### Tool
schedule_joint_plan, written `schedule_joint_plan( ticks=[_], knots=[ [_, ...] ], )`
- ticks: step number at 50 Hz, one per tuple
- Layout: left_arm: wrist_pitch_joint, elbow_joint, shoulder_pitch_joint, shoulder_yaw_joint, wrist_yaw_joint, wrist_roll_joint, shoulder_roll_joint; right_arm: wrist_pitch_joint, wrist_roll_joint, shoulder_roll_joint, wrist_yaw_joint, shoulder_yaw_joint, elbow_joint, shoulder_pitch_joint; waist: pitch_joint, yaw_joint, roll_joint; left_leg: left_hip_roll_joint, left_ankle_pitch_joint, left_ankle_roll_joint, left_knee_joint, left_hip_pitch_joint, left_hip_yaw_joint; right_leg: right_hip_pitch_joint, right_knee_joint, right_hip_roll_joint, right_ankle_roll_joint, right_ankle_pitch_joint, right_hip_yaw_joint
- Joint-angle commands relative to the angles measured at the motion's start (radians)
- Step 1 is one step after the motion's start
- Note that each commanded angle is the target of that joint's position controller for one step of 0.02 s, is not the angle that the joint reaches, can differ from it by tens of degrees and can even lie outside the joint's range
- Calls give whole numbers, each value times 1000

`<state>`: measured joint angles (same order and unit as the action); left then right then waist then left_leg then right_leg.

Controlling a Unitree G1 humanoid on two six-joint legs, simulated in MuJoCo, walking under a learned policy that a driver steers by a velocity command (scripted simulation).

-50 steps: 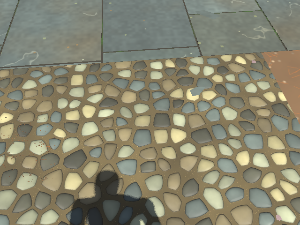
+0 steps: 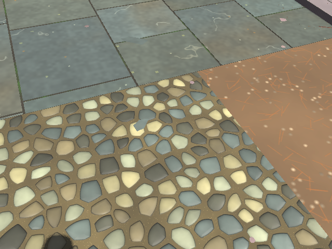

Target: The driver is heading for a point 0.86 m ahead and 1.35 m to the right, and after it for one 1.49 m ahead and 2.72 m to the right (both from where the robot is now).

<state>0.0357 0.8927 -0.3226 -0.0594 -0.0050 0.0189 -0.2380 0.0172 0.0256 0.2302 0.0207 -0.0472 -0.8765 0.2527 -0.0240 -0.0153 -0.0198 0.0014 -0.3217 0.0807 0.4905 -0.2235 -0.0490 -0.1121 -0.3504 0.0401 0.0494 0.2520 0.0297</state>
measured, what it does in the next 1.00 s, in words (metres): walks ahead, turning right: left foot, then right foot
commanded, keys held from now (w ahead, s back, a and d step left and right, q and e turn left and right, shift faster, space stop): e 1.00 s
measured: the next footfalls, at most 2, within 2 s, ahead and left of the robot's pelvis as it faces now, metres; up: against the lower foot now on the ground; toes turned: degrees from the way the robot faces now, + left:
left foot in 0.02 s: +0.03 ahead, +0.10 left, +0.00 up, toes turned +2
right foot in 0.48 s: +0.19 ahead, -0.08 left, +0.00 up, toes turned -14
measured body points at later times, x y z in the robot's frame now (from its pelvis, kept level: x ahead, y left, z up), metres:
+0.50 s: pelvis +0.10 +0.00 -0.03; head +0.14 -0.01 +0.42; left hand +0.27 +0.23 -0.15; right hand +0.10 -0.26 -0.17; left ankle +0.00 +0.10 -0.71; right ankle +0.15 -0.07 -0.75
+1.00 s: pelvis +0.13 +0.03 -0.01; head +0.17 +0.03 +0.44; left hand +0.36 +0.23 -0.14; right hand +0.13 -0.27 -0.11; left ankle +0.19 +0.12 -0.75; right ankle +0.15 -0.07 -0.74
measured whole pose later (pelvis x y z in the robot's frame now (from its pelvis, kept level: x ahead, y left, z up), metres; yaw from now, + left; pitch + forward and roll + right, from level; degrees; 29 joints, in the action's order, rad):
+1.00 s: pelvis +0.13 +0.03 -0.01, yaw -29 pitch +1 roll +0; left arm -0.05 0.76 -0.22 -0.09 0.01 0.01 -0.29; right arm -0.02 0.01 0.26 -0.05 -0.03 -0.72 0.19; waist 0.04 -0.03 -0.04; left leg 0.04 -0.25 0.02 0.49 -0.26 0.04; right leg -0.37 -0.53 0.16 0.04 0.22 -0.20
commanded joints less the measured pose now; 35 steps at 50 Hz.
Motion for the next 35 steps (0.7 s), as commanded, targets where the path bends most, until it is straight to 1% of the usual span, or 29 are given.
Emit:
schedule_joint_plan(
  ticks=[1,2,3,4,5,6,7,8,9,12,14,17,19,21,22,23,24,25,26,27,28,29,30,31,32,33,35],
  knots=[
    [20,-61,70,9,2,-4,-13,48,23,123,-33,-25,-19,226,20,112,178,-216,-2,32,-278,370,290,-348,-265,-84,56,88,-34],
    [22,-85,62,13,1,0,-8,44,2,253,-38,-54,-23,247,82,93,288,-414,159,141,-335,361,544,-550,-405,38,23,300,59],
    [12,-70,92,-7,-4,12,-87,42,3,201,-39,-45,-25,229,111,93,134,-415,310,191,-289,300,481,-541,-551,-21,20,309,-40],
    [7,-46,65,-10,2,-3,-80,46,4,148,-36,-28,-6,163,102,53,83,-360,435,166,-273,272,372,-509,-604,-28,17,255,-87],
    [3,-22,29,-10,4,-13,-75,47,3,117,-36,-19,11,98,96,19,80,-309,539,120,-270,252,263,-477,-611,-41,10,199,-98],
    [-5,-10,21,-15,6,-9,-83,50,-3,104,-41,-12,24,63,79,2,99,-274,656,86,-260,250,182,-457,-622,-43,1,143,-86],
    [-14,-2,12,-18,9,0,-84,51,-6,101,-47,-11,31,47,59,-5,114,-247,810,70,-232,245,113,-440,-657,-32,-8,95,-67],
    [-22,0,9,-19,13,5,-77,50,-10,101,-50,-9,34,52,38,-8,113,-240,904,64,-213,239,70,-432,-686,-23,-17,63,-54],
    [-30,-6,17,-19,16,7,-70,48,-13,103,-53,-9,34,59,32,-9,110,-240,937,64,-204,233,37,-439,-699,-22,-26,40,-43],
    [-48,-41,88,-12,30,9,-46,33,-15,100,-64,-7,28,73,69,10,124,-231,905,69,-199,223,-26,-485,-619,-40,-48,-14,-9],
    [-53,-65,127,-3,39,12,-29,24,-14,99,-69,-7,23,75,79,23,136,-225,890,71,-182,217,-59,-465,-525,-45,-48,-45,19],
    [-54,-96,158,4,47,13,-24,17,-14,119,-71,-14,14,85,71,35,138,-240,912,81,-132,224,-84,-404,-409,-39,-20,-51,58],
    [-54,-109,154,2,48,14,-35,11,-14,135,-69,-22,16,72,64,30,139,-252,939,80,-78,223,-90,-358,-360,-26,7,-17,80],
    [-50,-111,112,-6,43,13,-53,6,-16,153,-68,-31,23,49,36,11,134,-258,994,72,32,217,-95,-286,-304,1,41,34,96],
    [-43,-104,65,-13,38,15,-63,3,-17,160,-67,-34,28,35,3,-13,114,-251,981,60,143,198,-107,-217,-252,17,62,20,94],
    [-30,-94,-12,-21,29,22,-81,1,-19,172,-63,-38,34,19,-45,-70,57,-224,880,17,318,125,-136,-84,-127,9,92,-138,50],
    [-18,-108,-76,-53,16,26,-208,2,-21,143,-57,-31,73,36,-143,-91,-112,-134,402,-46,629,-59,-165,104,-75,-216,175,-525,-250],
    [-35,-117,-51,-77,11,-14,-288,-14,-23,86,-47,-20,127,31,-229,-44,-238,88,-325,-82,883,-286,-51,188,-21,-432,392,-799,-631],
    [-41,-117,-49,-75,14,-45,-258,-26,0,97,-47,-16,110,23,-201,-54,-79,2,-323,-84,898,-296,79,121,-5,-432,400,-665,-546],
    [-48,-126,19,-59,7,-32,-195,-26,-7,98,-46,-17,115,-18,-67,-37,-39,-18,-256,-84,878,-335,81,13,20,-382,367,-502,-471],
    [-58,-134,79,-41,0,-20,-143,-23,-12,108,-51,-21,114,-42,27,-6,14,-44,-181,-87,777,-334,82,-85,59,-306,294,-386,-393],
    [-62,-143,118,-34,-8,-19,-126,-28,0,120,-53,-24,122,-44,47,15,-11,-58,-128,-92,694,-310,84,-127,72,-246,245,-323,-344],
    [-62,-150,135,-32,-10,-11,-123,-39,13,114,-49,-23,111,-12,28,27,-34,-45,-95,-98,671,-273,70,-144,68,-206,226,-342,-307],
    [-58,-151,130,-34,-5,-7,-134,-48,14,103,-46,-21,106,10,1,32,-34,-32,-82,-104,647,-255,65,-140,60,-191,219,-369,-291],
    [-54,-151,120,-39,0,-5,-150,-53,8,95,-43,-19,109,19,-19,32,-33,-27,-79,-111,610,-248,64,-132,56,-183,215,-371,-290],
    [-52,-151,111,-44,3,-4,-165,-57,2,91,-42,-18,116,12,-28,28,-36,-25,-79,-118,571,-251,66,-126,61,-180,212,-333,-299],
    [-56,-155,98,-50,6,-3,-183,-63,1,97,-45,-18,136,-25,-26,9,-63,-23,-75,-129,504,-268,74,-120,82,-176,207,-175,-339]
  ],
)
Keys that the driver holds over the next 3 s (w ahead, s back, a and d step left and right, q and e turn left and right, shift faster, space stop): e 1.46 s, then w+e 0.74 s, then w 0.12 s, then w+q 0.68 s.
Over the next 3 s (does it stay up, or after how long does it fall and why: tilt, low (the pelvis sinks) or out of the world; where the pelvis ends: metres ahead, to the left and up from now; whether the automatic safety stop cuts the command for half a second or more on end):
stays up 0.40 -0.59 -0.03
